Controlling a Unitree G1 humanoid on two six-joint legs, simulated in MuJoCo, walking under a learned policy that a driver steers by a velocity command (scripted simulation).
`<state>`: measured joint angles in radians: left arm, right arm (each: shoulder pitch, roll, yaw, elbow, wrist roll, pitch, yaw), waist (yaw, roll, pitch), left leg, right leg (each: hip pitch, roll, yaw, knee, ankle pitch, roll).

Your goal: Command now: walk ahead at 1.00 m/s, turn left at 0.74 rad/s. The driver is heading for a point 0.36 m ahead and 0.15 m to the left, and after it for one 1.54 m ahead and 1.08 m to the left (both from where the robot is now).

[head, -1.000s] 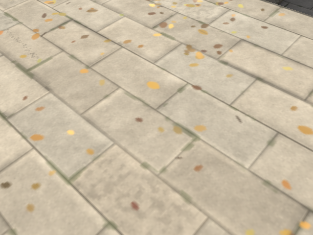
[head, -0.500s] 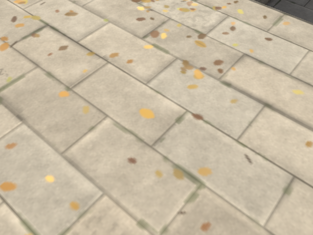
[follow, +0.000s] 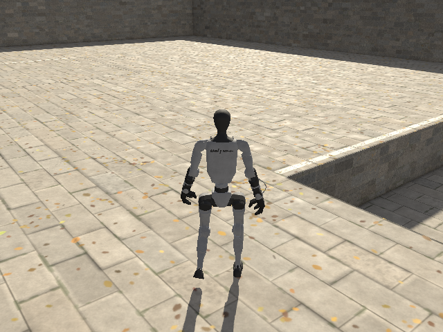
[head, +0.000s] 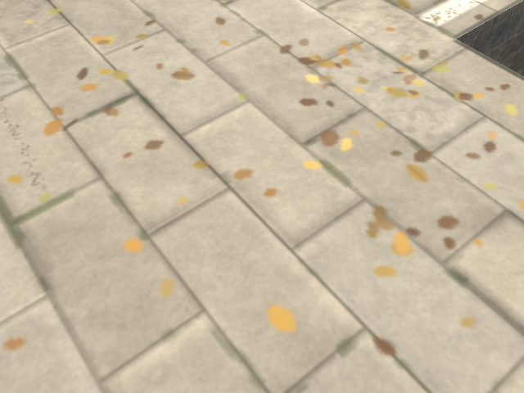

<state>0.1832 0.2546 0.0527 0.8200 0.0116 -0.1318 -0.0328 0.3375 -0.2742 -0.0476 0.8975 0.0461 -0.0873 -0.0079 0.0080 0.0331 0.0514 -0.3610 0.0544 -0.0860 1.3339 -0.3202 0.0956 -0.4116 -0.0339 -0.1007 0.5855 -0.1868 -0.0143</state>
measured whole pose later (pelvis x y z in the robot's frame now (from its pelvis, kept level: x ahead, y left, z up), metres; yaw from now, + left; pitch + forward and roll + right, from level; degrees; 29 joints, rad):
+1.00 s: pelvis +0.58 +0.09 +0.01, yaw +55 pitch +1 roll -1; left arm 0.09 0.28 0.07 0.63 0.02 -0.03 0.02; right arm 0.14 -0.34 -0.07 0.57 0.02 0.06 -0.02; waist 0.01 0.02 0.06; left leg -0.50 -0.13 -0.18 1.22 -0.53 -0.06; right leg -0.39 0.05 0.05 0.49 -0.12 0.00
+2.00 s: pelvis +0.86 +0.23 +0.01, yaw +34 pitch +2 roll +1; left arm 0.41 0.29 0.03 0.68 -0.01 -0.06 -0.05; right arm 0.16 -0.29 -0.03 0.67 0.00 -0.14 0.01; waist 0.02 0.03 0.03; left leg -0.60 0.10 -0.09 1.26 -0.24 0.02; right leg -0.29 0.09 0.00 0.60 -0.33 -0.11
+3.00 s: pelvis +1.58 +0.79 +0.01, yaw +76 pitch +0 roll -5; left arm 0.45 0.34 0.10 0.81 0.00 -0.09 0.00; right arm 0.10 -0.35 -0.07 0.58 0.04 -0.01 0.03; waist 0.10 0.04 0.03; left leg -0.82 0.12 0.00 1.20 -0.17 0.05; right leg 0.03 0.02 -0.15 0.34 -0.35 0.04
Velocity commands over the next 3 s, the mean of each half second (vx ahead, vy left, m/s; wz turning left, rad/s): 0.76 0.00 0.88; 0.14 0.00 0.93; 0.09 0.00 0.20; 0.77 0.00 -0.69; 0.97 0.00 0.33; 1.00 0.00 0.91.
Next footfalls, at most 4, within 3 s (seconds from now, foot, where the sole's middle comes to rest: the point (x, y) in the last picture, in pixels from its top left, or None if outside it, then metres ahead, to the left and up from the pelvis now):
0.36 left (224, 373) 0.51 0.14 -0.76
0.88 right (234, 286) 0.75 0.13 -0.76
1.24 left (203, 380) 0.49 0.19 -0.76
1.82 right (213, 236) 0.91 0.20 -0.76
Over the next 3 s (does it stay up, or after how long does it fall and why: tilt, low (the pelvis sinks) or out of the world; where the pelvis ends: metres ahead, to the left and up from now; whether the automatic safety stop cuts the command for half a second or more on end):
stays up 1.58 0.79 0.01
